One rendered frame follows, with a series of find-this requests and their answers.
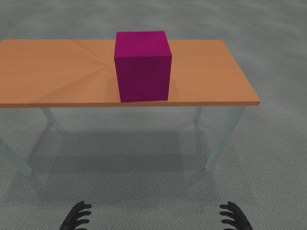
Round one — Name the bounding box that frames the robot right hand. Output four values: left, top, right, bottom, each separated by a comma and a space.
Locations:
220, 201, 253, 230

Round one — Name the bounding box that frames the robot left hand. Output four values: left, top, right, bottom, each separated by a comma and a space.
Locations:
59, 201, 92, 230

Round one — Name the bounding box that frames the table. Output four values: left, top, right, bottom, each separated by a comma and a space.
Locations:
0, 39, 261, 176

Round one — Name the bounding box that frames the carton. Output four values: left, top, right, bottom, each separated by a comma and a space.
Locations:
114, 31, 172, 103

